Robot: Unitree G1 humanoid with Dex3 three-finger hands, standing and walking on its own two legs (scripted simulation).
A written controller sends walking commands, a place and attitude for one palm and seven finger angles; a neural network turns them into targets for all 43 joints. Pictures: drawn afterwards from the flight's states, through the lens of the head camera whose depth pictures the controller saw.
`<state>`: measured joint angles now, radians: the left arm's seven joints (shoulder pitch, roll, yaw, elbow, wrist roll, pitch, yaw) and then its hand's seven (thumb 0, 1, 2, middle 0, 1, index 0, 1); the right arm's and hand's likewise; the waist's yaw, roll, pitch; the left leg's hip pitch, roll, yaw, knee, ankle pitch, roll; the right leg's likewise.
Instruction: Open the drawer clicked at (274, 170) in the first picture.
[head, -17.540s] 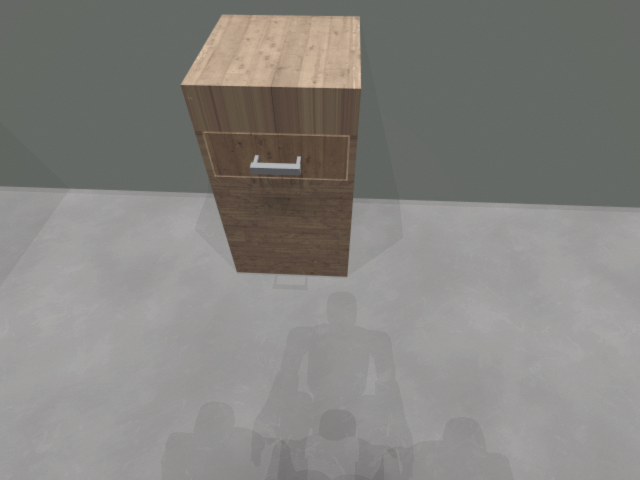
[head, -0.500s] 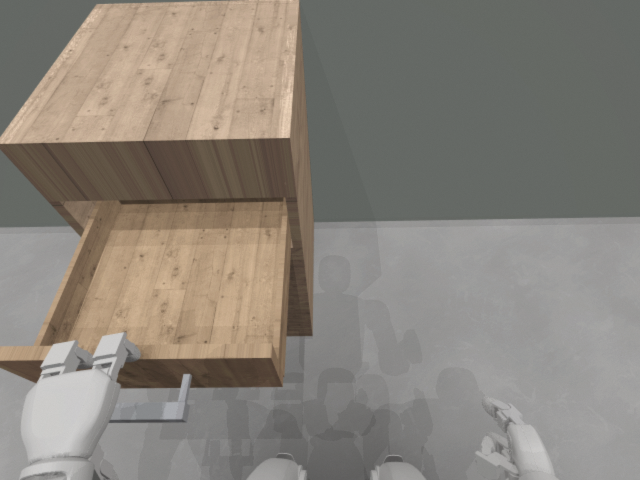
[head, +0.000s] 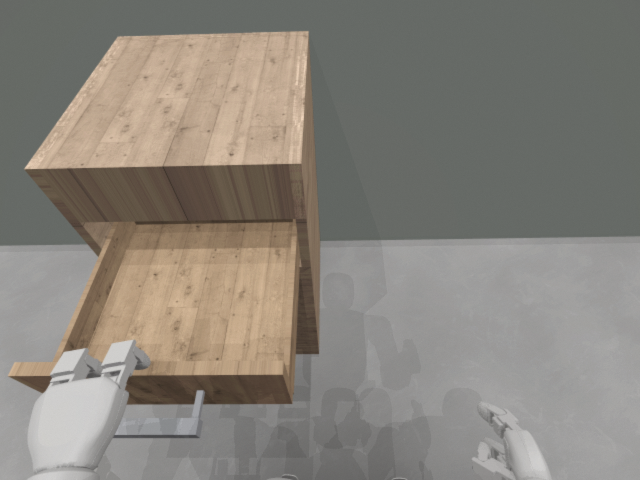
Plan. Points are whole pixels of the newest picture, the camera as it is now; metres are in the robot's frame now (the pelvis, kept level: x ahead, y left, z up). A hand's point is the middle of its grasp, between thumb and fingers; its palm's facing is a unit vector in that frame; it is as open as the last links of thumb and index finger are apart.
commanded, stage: lift the hand off the handle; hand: left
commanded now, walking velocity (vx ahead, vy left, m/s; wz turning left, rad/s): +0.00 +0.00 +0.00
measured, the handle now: (157, 412) +0.22 +0.28 -0.14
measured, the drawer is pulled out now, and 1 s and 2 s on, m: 0.28 0.28 0.28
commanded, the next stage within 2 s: draw the hand back to the body in 0.28 s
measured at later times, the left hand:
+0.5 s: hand (112, 415) +0.19 +0.26 +0.01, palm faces -0.02 -0.08 -1.00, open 13.8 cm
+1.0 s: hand (56, 400) +0.18 +0.27 +0.10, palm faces +0.06 -0.03 -1.00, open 13.8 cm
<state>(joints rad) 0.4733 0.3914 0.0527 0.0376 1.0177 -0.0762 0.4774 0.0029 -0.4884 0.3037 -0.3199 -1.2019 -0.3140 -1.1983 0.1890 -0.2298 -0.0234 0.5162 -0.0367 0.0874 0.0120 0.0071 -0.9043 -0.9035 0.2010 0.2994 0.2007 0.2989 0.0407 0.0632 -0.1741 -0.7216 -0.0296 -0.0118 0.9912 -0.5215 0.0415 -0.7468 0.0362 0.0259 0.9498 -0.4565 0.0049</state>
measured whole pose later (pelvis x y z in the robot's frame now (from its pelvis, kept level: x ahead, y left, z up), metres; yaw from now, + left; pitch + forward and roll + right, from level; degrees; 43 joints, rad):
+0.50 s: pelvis +0.01 +0.00 +0.01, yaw +0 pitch +13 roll -1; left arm 0.49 0.40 0.04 -0.05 1.02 -0.10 0.42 0.00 -0.49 0.30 -0.32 -1.20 -0.32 -1.20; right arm 0.20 -0.23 -0.02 0.51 -0.04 0.08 0.01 0.01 -0.90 -0.90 0.20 0.30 0.20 0.30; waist 0.06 0.06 -0.15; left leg -0.64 -0.03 -0.02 0.93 -0.51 0.04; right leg -0.67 0.03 0.02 0.90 -0.45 0.00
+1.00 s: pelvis +0.01 +0.00 +0.03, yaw +0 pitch +8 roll -1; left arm 0.60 0.50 0.13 -0.28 0.93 -0.12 0.32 0.00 -0.49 0.30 -0.32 -1.20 -0.32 -1.20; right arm 0.18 -0.24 -0.03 0.50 -0.02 0.07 0.01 0.01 -0.90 -0.90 0.20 0.30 0.20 0.30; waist 0.08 0.08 -0.12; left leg -0.48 -0.03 -0.02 0.79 -0.45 0.04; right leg -0.50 0.03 0.03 0.76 -0.40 0.00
